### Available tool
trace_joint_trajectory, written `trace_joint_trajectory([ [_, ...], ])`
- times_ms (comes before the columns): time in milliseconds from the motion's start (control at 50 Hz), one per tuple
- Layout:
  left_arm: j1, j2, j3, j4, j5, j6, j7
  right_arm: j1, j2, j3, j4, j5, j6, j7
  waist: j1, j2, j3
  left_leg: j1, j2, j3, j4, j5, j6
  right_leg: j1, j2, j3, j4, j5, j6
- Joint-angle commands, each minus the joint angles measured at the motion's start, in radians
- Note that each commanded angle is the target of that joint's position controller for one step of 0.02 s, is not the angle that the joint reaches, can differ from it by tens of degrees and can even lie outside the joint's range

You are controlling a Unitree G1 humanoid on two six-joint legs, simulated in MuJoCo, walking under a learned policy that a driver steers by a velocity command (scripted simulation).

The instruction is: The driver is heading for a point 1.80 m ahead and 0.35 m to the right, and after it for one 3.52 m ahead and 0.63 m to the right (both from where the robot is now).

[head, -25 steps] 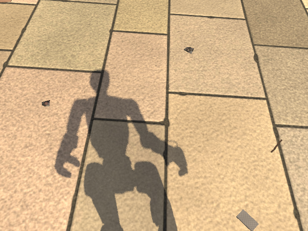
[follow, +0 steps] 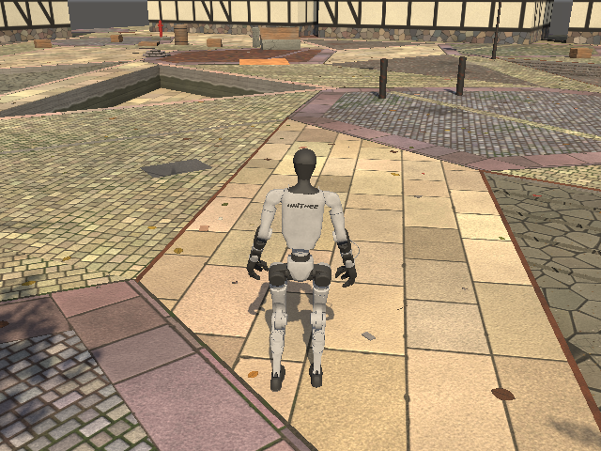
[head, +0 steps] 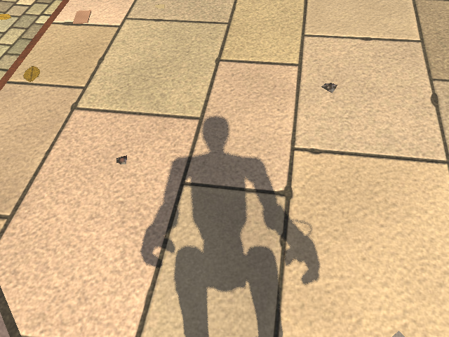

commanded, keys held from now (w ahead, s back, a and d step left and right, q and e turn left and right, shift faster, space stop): no key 0.62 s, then w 0.38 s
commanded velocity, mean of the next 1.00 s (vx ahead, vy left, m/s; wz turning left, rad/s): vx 0.10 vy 0.00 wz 0.02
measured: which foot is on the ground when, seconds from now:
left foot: up 0.00-0.02, down 0.04-0.90, up 0.92-1.00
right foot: down 0.00-1.00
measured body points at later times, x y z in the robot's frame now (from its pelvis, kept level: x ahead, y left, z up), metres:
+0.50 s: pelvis +0.00 +0.02 +0.00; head +0.00 +0.02 +0.45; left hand +0.03 +0.28 -0.14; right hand +0.04 -0.23 -0.15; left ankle -0.03 +0.13 -0.74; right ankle +0.01 -0.09 -0.74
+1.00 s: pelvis +0.08 -0.02 +0.00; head +0.08 -0.04 +0.45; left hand +0.07 +0.23 -0.14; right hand +0.07 -0.27 -0.17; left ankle +0.00 +0.11 -0.68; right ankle +0.05 -0.09 -0.74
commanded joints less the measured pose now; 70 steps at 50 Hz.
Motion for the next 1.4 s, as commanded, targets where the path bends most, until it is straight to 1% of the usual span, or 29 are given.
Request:
trace_joint_trajectory([
  [20,0.011,0.163,0.044,-0.018,-0.003,-0.005,0.002,0.045,-0.064,-0.005,-0.007,-0.004,-0.02,-0.016,-0.018,-0.16,-0.088,0.105,0.012,0.025,-0.271,0.232,0.022,0.059,-0.189,0.189,-0.063,0.367,-0.073],
  [60,0.045,0.135,0.038,-0.021,-0.01,-0.019,-0.006,0.009,-0.151,-0.017,0.002,-0.02,-0.039,-0.026,0.035,-0.015,-0.103,0.169,0.14,-0.118,-0.211,0.408,0.06,-0.019,-0.119,0.134,-0.068,0.211,-0.014],
  [80,0.029,0.118,0.032,0.001,-0.011,-0.016,-0.005,-0.017,-0.115,-0.008,0.019,-0.008,-0.044,-0.02,0.026,0.033,-0.085,0.076,0.141,-0.111,-0.207,0.356,0.08,0.046,-0.085,0.096,-0.104,0.102,-0.002],
  [100,0.005,0.134,0.035,0.014,-0.007,-0.012,-0.001,-0.026,-0.083,0.002,0.024,-0.007,-0.05,-0.017,0.01,0.019,-0.056,0.044,0.126,-0.101,-0.219,0.313,0.073,0.065,-0.084,0.097,-0.097,0.091,0.0],
  [300,0.028,0.124,0.032,0.146,-0.006,-0.007,0.001,0.009,-0.08,0.017,0.153,-0.006,-0.06,-0.033,0.007,-0.012,-0.011,0.036,0.114,-0.092,-0.265,0.271,0.076,0.067,-0.101,0.102,-0.117,0.121,0.007],
  [640,0.082,0.087,0.01,0.298,-0.006,-0.007,0.012,0.067,-0.033,0.037,0.277,-0.006,-0.065,-0.038,0.005,-0.021,-0.029,0.03,0.1,-0.078,-0.284,0.175,0.087,0.073,-0.096,0.093,-0.112,0.04,0.009],
  [700,0.063,0.098,0.021,0.284,0.006,0.001,0.005,0.106,-0.082,0.012,0.276,-0.01,-0.051,-0.034,-0.016,0.033,0.044,-0.032,0.105,-0.154,-0.308,-0.315,0.156,-0.073,-0.021,0.045,0.008,-0.333,-0.019],
  [740,0.015,0.053,0.014,0.252,0.018,-0.006,-0.007,0.177,-0.099,-0.004,0.287,-0.01,-0.05,-0.032,-0.048,0.11,0.111,-0.017,0.22,-0.327,-0.408,-0.486,0.228,-0.216,0.012,-0.023,0.167,-0.294,-0.016],
  [760,0.005,0.039,0.011,0.238,0.025,-0.016,-0.011,0.182,-0.105,-0.012,0.289,-0.013,-0.054,-0.032,-0.047,0.134,0.136,-0.009,0.284,-0.391,-0.439,-0.469,0.261,-0.256,-0.012,-0.046,0.24,-0.219,-0.017],
  [800,-0.014,0.063,0.021,0.215,0.02,-0.04,-0.019,0.178,-0.096,-0.019,0.28,-0.02,-0.071,-0.027,-0.041,0.1,0.127,0.023,0.311,-0.397,-0.445,-0.338,0.278,-0.298,-0.051,-0.027,0.295,-0.224,-0.023],
  [840,0.018,0.061,0.026,0.208,0.009,-0.061,-0.028,0.147,-0.1,-0.027,0.269,-0.017,-0.085,-0.023,-0.007,0.096,0.109,-0.001,0.276,-0.31,-0.403,-0.235,0.254,-0.211,-0.055,-0.042,0.198,-0.204,-0.033],
  [880,0.18,0.038,0.033,0.264,-0.004,-0.073,-0.025,0.081,-0.078,-0.027,0.245,-0.006,-0.092,-0.019,0.078,0.057,0.084,-0.185,0.184,-0.184,-0.294,-0.163,0.203,0.117,0.007,-0.095,0.005,-0.088,-0.037],
  [900,0.288,0.066,0.046,0.3,0.001,-0.078,-0.017,0.059,-0.047,-0.02,0.227,-0.012,-0.101,-0.017,0.116,-0.028,0.059,-0.305,0.124,-0.109,-0.148,-0.106,0.174,0.292,-0.034,-0.009,-0.059,-0.114,-0.039],
  [920,0.422,0.17,0.072,0.32,0.012,-0.086,-0.008,0.037,0.037,0.004,0.187,-0.004,-0.113,-0.006,0.158,-0.288,-0.006,-0.458,-0.01,0.062,0.196,-0.083,0.121,0.419,-0.281,0.402,-0.261,-0.414,-0.1],
  [940,0.479,0.201,0.081,0.353,0.002,-0.076,-0.01,0.015,-0.023,-0.011,0.162,-0.031,-0.119,0.001,0.138,-0.29,0.017,-0.549,-0.024,0.076,0.406,-0.166,0.12,0.37,-0.414,0.645,-0.34,-0.51,-0.163],
  [960,0.367,0.142,0.066,0.32,0.004,-0.075,-0.012,0.004,-0.041,-0.017,0.163,-0.043,-0.121,0.01,0.071,-0.138,0.094,-0.571,0.045,0.033,0.514,-0.083,0.135,0.279,-0.398,0.586,-0.332,-0.508,-0.166],
  [980,0.279,0.114,0.059,0.286,0.004,-0.084,-0.016,0.015,-0.01,-0.01,0.173,-0.036,-0.127,0.021,0.034,-0.081,0.118,-0.553,0.08,0.027,0.532,0.016,0.134,0.214,-0.356,0.491,-0.333,-0.406,-0.153],
  [1020,0.23,0.081,0.046,0.268,0.001,-0.102,-0.015,0.028,0.002,-0.01,0.181,-0.034,-0.132,0.034,-0.001,-0.074,0.089,-0.503,0.114,0.049,0.503,0.132,0.113,0.198,-0.283,0.325,-0.346,-0.149,-0.125],
  [1080,0.311,0.052,0.032,0.306,-0.002,-0.116,-0.01,0.01,0.004,-0.014,0.172,-0.035,-0.116,0.036,-0.006,-0.095,0.056,-0.513,0.098,0.111,0.491,0.176,0.083,0.254,-0.236,0.163,-0.288,0.362,-0.113],
  [1140,0.327,0.026,0.01,0.321,0.002,-0.112,0.002,-0.07,0.053,0.003,0.143,-0.02,-0.108,0.02,-0.004,-0.108,0.06,-0.435,0.037,0.186,0.339,0.203,0.054,0.196,-0.178,0.015,-0.202,0.914,-0.075],
  [1200,0.334,0.03,-0.002,0.335,0.004,-0.101,0.02,-0.118,0.073,0.024,0.13,-0.001,-0.109,0.005,0.014,-0.166,0.034,-0.248,-0.036,0.243,0.085,0.304,0.056,0.14,-0.125,-0.036,-0.129,0.998,-0.032],
  [1240,0.319,0.047,0.002,0.337,-0.006,-0.098,0.028,-0.005,0.039,0.02,0.167,0.001,-0.111,-0.007,-0.02,-0.195,-0.028,-0.101,-0.063,0.228,0.041,0.347,0.079,0.138,-0.149,-0.009,-0.029,1.052,-0.027],
  [1280,0.253,0.063,0.008,0.328,-0.023,-0.096,0.029,0.152,-0.004,0.005,0.214,-0.013,-0.127,-0.018,-0.111,-0.163,-0.068,0.049,-0.022,0.172,-0.138,0.504,0.113,0.141,-0.16,0.006,0.158,0.942,-0.01],
  [1300,0.25,0.063,0.009,0.319,-0.033,-0.099,0.025,0.23,-0.045,-0.005,0.237,-0.029,-0.142,-0.024,-0.133,-0.107,-0.121,0.212,0.079,0.092,-0.179,0.827,0.135,0.055,-0.119,-0.003,0.307,0.656,0.004],
  [1320,0.341,-0.011,0.0,0.311,-0.05,-0.09,0.028,0.288,-0.12,-0.02,0.246,-0.038,-0.144,-0.023,-0.098,0.108,-0.264,0.433,0.377,-0.151,-0.022,1.578,0.275,-0.105,0.01,-0.067,0.654,-0.222,0.027],
  [1340,0.448,-0.034,0.003,0.359,-0.075,-0.063,0.031,0.255,-0.041,0.008,0.235,0.004,-0.14,-0.018,-0.05,0.063,-0.418,0.41,0.487,-0.264,-0.031,1.754,0.415,-0.073,0.047,0.076,0.772,-0.441,0.04],
  [1360,0.392,-0.008,0.009,0.357,-0.035,-0.043,0.034,0.141,-0.019,0.013,0.205,0.022,-0.134,-0.018,-0.031,0.014,-0.3,0.252,0.445,-0.212,-0.112,1.527,0.417,-0.088,0.014,0.092,0.779,-0.408,0.047],
  [1380,0.303,-0.002,0.015,0.336,0.002,-0.033,0.031,0.046,0.012,0.023,0.182,0.017,-0.125,-0.027,-0.018,0.011,-0.175,0.128,0.385,-0.168,-0.167,1.306,0.386,-0.122,0.003,0.083,0.759,-0.371,0.047],
  [1400,0.251,0.005,0.022,0.323,0.017,-0.02,0.029,0.007,0.026,0.029,0.173,0.006,-0.116,-0.037,0.003,-0.006,-0.112,0.042,0.339,-0.126,-0.2,1.179,0.349,-0.122,-0.01,0.084,0.713,-0.333,0.047],
])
